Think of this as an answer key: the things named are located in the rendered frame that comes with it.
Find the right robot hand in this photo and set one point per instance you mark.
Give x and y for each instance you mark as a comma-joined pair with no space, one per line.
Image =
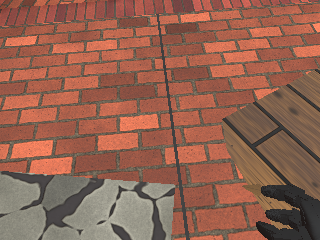
305,223

